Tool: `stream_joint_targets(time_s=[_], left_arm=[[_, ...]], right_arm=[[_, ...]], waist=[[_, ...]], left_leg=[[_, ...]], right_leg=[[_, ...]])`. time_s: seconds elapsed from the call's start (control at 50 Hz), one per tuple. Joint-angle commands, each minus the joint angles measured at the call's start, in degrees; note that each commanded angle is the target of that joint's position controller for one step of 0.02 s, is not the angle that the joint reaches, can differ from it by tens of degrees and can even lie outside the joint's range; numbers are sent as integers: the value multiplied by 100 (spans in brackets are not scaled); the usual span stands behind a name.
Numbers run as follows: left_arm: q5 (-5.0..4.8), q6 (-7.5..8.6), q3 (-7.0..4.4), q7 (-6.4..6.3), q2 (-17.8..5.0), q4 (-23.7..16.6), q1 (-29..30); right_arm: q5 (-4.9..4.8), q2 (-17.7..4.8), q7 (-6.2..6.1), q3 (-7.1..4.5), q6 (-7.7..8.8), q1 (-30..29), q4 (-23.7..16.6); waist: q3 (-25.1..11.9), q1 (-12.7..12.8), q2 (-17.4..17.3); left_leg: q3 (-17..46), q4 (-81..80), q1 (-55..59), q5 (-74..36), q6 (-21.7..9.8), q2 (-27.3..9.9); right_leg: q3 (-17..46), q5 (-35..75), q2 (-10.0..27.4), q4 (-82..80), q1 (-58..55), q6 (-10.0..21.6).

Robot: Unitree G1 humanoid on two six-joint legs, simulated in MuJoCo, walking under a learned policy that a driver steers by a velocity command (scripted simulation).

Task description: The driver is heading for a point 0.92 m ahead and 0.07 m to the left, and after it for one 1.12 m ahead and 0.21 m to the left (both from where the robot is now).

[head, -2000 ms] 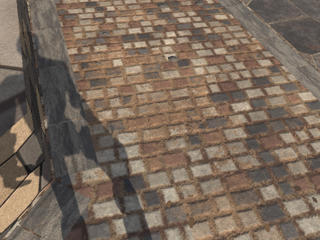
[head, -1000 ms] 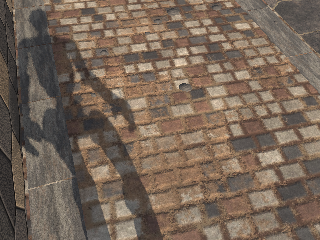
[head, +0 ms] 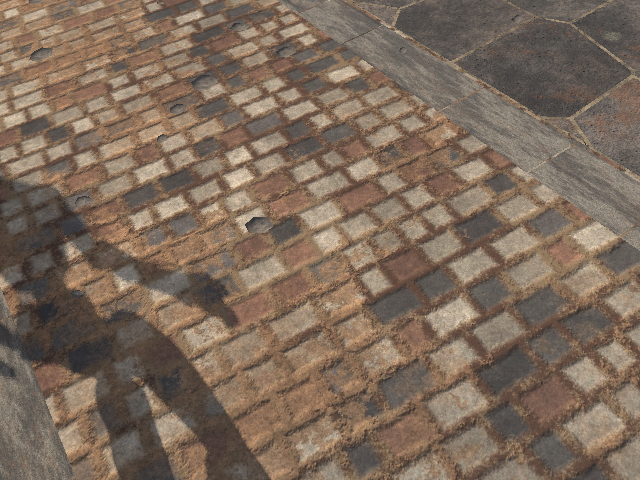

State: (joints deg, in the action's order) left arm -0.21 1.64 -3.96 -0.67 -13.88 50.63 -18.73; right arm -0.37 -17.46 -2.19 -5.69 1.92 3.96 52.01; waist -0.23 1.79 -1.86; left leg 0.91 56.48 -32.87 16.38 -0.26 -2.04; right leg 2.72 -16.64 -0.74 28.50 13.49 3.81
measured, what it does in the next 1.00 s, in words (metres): walks ahead: left foot, then right foot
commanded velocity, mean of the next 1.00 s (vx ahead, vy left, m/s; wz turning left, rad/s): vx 0.45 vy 0.00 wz -0.13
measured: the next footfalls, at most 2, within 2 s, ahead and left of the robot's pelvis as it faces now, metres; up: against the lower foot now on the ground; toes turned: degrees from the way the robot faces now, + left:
left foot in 0.40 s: +0.34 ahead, +0.14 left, +0.00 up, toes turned -3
right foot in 0.90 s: +0.66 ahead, -0.12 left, +0.00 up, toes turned -7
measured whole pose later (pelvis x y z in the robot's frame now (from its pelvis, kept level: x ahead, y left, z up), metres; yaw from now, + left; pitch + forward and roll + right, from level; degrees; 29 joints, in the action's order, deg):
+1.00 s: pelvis +0.53 -0.02 -0.02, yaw -5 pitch +2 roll +1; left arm -0.4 5.5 -3.0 1.9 -14.6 43.3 -5.3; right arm -1.7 -15.9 0.4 -2.3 4.4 19.1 55.3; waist 2.9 -1.9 -0.6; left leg 2.4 62.4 -13.1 27.3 -2.5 -0.1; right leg -3.2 -8.2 -1.3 31.8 25.6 3.8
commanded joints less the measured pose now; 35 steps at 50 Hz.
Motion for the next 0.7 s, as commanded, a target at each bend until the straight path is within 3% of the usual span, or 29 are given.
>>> stream_joint_targets(time_s=[0.02,0.1,0.18,0.28,0.34,0.38,0.4,0.42,0.44,0.46,0.48,0.5,0.52,0.54,0.58,0.64,0.7], left_arm=[[-43,223,-179,-94,-953,-400,124],[-36,294,-152,-122,-860,-195,-416],[-49,291,-194,-114,-972,-93,-615],[-74,232,-222,-90,-978,55,-932],[-99,173,-251,-83,-1054,46,-887],[-87,144,-250,-84,-1099,-36,-660],[-53,147,-206,-74,-1015,-100,-561],[77,170,-92,-65,-748,-242,-520],[-53,307,52,-38,-109,-264,-1204],[-199,409,-65,-39,-757,-232,-764],[-265,475,-119,-14,-971,-371,-244],[-210,497,-105,-25,-914,-392,-22],[-117,488,-141,-29,-873,-409,121],[-95,446,-148,-14,-765,-421,35],[-87,364,-115,1,-527,-443,-29],[-6,321,-80,-2,-451,-693,514],[-15,376,18,74,-280,-905,1221]], right_arm=[[33,-499,71,-140,253,-487,-345],[1,-277,176,-62,346,-698,-366],[-61,-262,250,21,402,-1084,-519],[-100,-247,396,147,539,-1527,-767],[-118,-383,470,136,597,-1267,-789],[-102,-624,440,9,599,-358,-567],[-80,-867,395,-108,586,625,-311],[19,-1246,340,-184,553,1778,-154],[28,-1412,404,-214,519,2110,67],[-78,-834,420,-54,527,1827,34],[-78,-587,390,18,510,1355,-60],[-26,-496,389,62,491,960,-161],[28,-370,400,102,481,767,-208],[91,-327,398,133,483,719,-200],[46,-331,389,139,494,784,-134],[5,-525,308,107,484,950,-41],[-30,-578,248,113,434,1138,-7]], waist=[[140,-97,786],[155,93,879],[445,294,943],[699,522,878],[559,311,1046],[-13,-232,1111],[-675,-678,974],[-1628,-1084,192],[-2214,-649,-1710],[-1510,-816,-1044],[-709,-724,-676],[-356,-532,-129],[-92,-415,-20],[-77,-254,-171],[9,-134,-291],[265,-158,-157],[375,-344,-143]], left_leg=[[270,-552,-1049,-1053,32,-106],[186,-1553,-930,-1729,163,-55],[118,-2182,-862,-1811,236,-86],[-86,-2680,-902,-1437,65,-64],[-255,-2889,-174,-1155,-167,84],[-504,-3074,1300,-1217,-426,404],[-316,-2960,2765,-1368,-665,227],[1156,-2847,4559,-885,-1112,-1006],[3884,-3699,5953,402,-1850,-2176],[3884,-4092,5491,930,-1608,-1960],[2937,-4129,4727,491,-1382,-1766],[2297,-4250,3928,-225,-1277,-1537],[1880,-4398,3367,-740,-1259,-1328],[1588,-4540,3046,-1025,-1255,-1197],[1210,-4769,2727,-1498,-1334,-1095],[746,-4954,2538,-2263,-1369,-1039],[183,-5009,2330,-2409,-1136,-688]], right_leg=[[1956,-961,1255,-2054,-843,639],[1494,-76,1185,-2102,-1244,623],[1406,93,1275,-2154,-1275,704],[1316,877,1428,-1878,-1672,787],[1280,2007,1528,-1596,-1704,685],[937,4180,1265,-679,-1544,487],[667,4566,974,411,-999,299],[446,2814,557,2244,249,94],[487,-1473,-429,4030,2183,-224],[882,-1492,-101,4632,2835,-137],[656,-935,216,4607,3103,-48],[418,-419,536,4351,2828,-52],[317,-152,684,4061,2650,-88],[300,10,817,3914,2369,-102],[179,94,906,3594,2260,-181],[-4,697,956,2761,2638,-385],[-256,1843,751,1296,2237,-378]])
